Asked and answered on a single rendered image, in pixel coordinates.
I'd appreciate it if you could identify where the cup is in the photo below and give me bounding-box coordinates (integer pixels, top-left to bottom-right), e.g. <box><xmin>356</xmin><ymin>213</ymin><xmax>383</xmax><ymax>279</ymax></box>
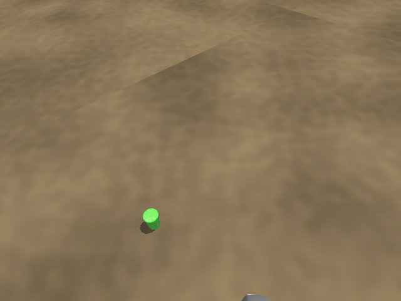
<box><xmin>143</xmin><ymin>208</ymin><xmax>160</xmax><ymax>230</ymax></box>

